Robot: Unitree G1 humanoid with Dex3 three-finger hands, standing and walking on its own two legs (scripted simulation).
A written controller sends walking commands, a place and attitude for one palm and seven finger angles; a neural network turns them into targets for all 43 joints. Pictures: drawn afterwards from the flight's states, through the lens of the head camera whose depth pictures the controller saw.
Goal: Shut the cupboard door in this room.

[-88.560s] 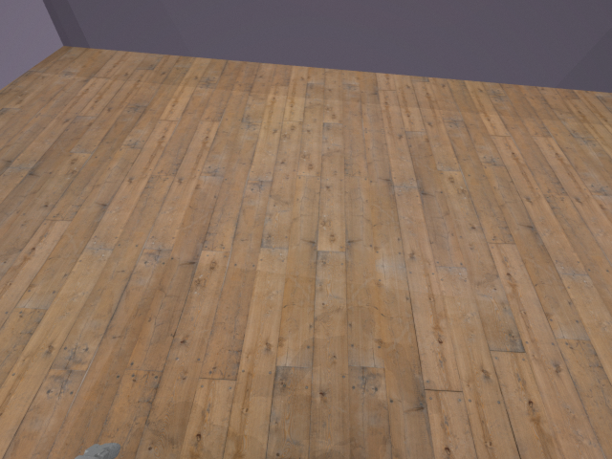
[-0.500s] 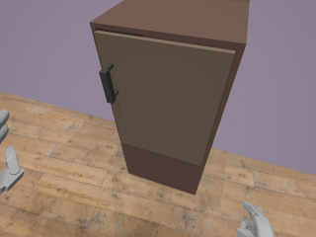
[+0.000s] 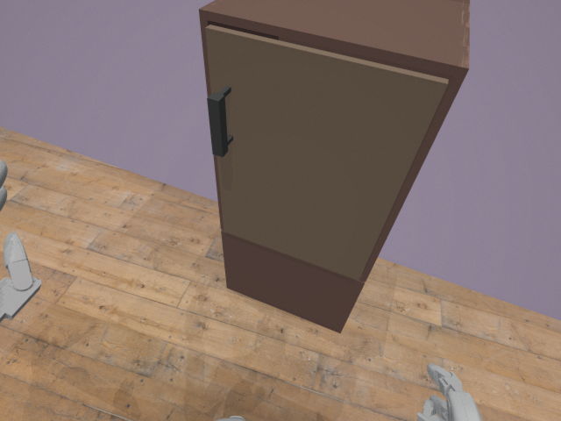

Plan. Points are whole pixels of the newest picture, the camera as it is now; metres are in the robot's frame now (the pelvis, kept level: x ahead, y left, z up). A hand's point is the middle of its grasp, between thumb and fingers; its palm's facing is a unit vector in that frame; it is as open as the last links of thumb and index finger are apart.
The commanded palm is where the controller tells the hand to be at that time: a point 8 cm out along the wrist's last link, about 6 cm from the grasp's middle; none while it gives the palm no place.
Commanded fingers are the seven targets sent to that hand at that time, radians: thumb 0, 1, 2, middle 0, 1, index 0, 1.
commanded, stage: step back with the hand held close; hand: left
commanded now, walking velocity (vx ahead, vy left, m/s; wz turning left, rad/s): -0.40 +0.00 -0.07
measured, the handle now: (223, 121) +0.66 +0.17 +0.07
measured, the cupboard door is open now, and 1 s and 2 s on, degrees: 0 0 0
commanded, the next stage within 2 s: stop stepping back and stand still in 0.32 s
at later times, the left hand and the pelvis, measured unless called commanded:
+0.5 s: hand out of the picture +0.10 +0.25 +0.19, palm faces +0.35 -0.81 -0.48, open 7.4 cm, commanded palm +0.07 +0.28 +0.19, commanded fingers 0.00 0.90 0.90 -0.20 -0.30 -0.20 -0.30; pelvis -0.09 -0.01 +0.01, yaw -5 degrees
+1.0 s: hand out of the picture +0.03 +0.29 +0.18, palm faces +0.50 -0.79 -0.36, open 7.4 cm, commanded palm -0.02 +0.31 +0.19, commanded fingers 0.00 0.90 0.90 -0.20 -0.30 -0.20 -0.30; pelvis -0.17 +0.02 +0.00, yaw -2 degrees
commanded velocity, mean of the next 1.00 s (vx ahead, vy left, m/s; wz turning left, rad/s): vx -0.06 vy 0.00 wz -0.01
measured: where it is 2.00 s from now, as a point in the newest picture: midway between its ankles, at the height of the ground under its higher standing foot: outside the picture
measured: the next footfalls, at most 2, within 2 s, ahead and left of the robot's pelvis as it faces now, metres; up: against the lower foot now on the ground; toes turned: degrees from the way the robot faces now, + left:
right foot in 0.20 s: -0.10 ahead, -0.14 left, +0.00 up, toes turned -2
left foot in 0.56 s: -0.02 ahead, +0.10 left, +0.00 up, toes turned -2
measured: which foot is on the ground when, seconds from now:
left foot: down 0.00-0.40, up 0.42-0.54, down 0.56-1.00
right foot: up 0.00-0.18, down 0.20-1.00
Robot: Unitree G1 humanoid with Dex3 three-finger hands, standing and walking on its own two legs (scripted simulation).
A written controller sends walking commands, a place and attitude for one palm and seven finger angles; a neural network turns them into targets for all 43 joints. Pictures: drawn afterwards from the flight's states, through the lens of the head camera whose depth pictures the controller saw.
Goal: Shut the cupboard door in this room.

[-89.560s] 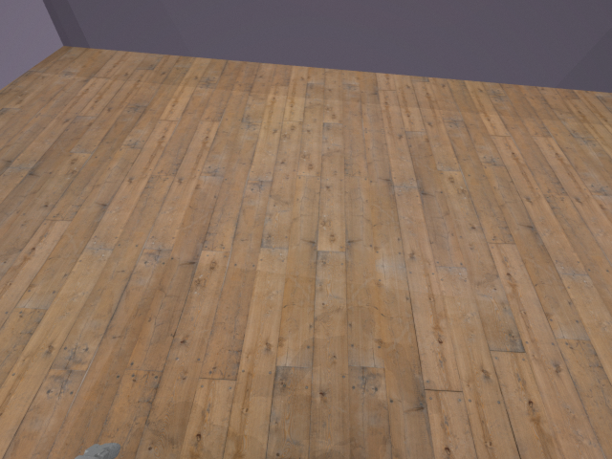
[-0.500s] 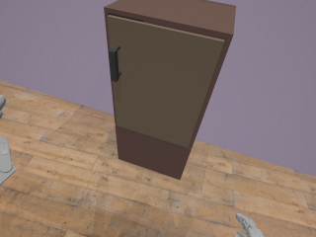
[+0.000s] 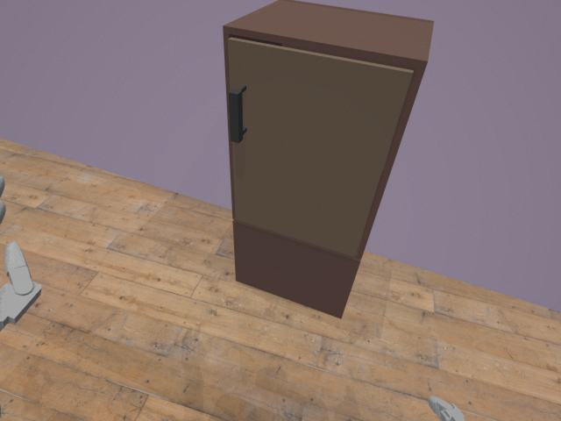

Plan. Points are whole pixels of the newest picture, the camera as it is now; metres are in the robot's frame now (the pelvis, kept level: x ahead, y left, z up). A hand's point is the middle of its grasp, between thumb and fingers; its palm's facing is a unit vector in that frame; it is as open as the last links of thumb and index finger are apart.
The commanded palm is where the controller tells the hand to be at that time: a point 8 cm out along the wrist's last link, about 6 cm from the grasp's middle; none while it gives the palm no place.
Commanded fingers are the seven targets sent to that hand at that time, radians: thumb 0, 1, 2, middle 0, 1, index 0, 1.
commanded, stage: stop stepping back and stand still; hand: left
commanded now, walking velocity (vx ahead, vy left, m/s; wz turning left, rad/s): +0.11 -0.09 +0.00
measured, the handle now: (239, 113) +0.82 +0.18 +0.07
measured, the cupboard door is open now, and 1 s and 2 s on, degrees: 0 0 0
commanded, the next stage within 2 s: let the arm hang, fingers relaxed in 0.28 s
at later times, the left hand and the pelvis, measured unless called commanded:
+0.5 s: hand (93, 351) +0.20 +0.27 +0.02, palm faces +0.24 -0.86 -0.45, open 7.4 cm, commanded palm none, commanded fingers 0.00 0.90 0.90 -0.20 -0.30 -0.20 -0.30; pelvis -0.01 +0.01 +0.00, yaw +3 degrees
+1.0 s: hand out of the picture -0.08 +0.21 -0.16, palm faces +0.07 -0.98 -0.21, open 7.3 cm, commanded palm none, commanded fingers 0.00 0.90 0.90 -0.20 -0.30 -0.20 -0.30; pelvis -0.02 +0.03 +0.02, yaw +1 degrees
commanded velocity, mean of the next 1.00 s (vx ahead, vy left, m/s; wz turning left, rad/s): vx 0.02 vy -0.01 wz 0.00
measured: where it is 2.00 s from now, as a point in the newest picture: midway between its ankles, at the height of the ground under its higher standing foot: outside the picture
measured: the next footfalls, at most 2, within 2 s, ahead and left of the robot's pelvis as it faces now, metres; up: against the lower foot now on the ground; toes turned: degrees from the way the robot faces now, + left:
right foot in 0.22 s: +0.02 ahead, -0.08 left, +0.00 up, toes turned -2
left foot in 0.42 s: +0.07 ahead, +0.14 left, +0.00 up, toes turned +3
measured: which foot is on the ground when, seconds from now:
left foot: down 0.00-0.22, up 0.24-0.40, down 0.42-1.00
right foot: down 0.00-0.00, up 0.02-0.20, down 0.22-1.00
